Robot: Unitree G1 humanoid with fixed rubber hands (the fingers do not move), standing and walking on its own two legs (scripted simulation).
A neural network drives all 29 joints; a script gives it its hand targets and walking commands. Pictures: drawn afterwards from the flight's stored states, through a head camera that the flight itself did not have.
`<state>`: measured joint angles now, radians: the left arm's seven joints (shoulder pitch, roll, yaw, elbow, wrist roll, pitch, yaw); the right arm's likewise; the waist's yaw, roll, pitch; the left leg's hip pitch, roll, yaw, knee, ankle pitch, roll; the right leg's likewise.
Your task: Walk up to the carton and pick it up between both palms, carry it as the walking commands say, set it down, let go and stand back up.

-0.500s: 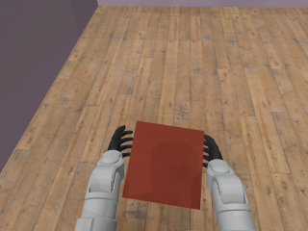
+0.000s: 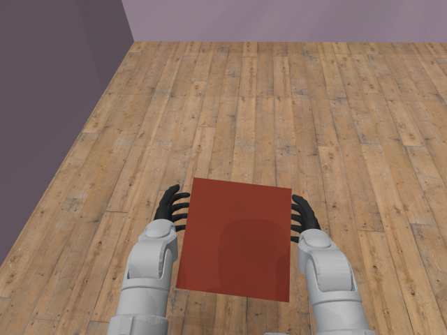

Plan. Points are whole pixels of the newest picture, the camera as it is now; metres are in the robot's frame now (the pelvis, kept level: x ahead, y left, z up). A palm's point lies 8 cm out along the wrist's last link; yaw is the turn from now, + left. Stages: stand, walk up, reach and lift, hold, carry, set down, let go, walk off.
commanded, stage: carry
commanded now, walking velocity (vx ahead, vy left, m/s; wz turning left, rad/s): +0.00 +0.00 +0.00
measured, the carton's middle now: (232, 244) +0.30 -0.01 -0.08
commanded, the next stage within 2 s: none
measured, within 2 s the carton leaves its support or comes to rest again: neither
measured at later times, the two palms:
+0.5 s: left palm (169, 138) +0.52 +0.12 +0.03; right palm (284, 135) +0.51 -0.14 +0.02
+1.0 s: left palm (184, 99) +0.65 +0.09 +0.03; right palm (285, 92) +0.65 -0.16 +0.04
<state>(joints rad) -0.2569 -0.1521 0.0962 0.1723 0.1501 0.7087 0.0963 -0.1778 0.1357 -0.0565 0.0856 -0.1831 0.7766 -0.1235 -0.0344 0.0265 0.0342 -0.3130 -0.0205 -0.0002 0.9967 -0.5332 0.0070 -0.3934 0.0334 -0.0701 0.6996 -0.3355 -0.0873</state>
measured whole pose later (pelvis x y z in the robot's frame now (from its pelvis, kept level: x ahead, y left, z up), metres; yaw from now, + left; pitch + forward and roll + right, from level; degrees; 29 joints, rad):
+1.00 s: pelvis +0.35 -0.03 +0.01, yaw -1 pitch +4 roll +0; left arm -0.24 -0.15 0.09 0.17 0.15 0.75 0.13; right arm -0.22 0.14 -0.07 0.15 -0.22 0.78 -0.10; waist 0.02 -0.03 -0.04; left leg -0.26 0.01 0.05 0.66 -0.36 0.02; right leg -0.38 0.03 -0.04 0.59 -0.25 -0.05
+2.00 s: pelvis +0.29 -0.01 +0.01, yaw +0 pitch +0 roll +0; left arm -0.27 -0.15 0.10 0.26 0.18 0.81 0.12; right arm -0.22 0.14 -0.09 0.23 -0.23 0.84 -0.09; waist 0.00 -0.02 -0.10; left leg -0.24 -0.03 0.09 0.55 -0.32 0.06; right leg -0.36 -0.02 -0.03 0.52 -0.16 0.00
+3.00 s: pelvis +0.26 -0.04 +0.01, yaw +0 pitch +0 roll +0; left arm -0.29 -0.16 0.13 0.25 0.17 0.82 0.11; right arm -0.24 0.15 -0.08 0.20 -0.22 0.87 -0.10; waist -0.02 0.00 -0.07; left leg -0.30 0.00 0.06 0.57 -0.27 0.02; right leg -0.40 0.01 -0.06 0.49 -0.10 -0.05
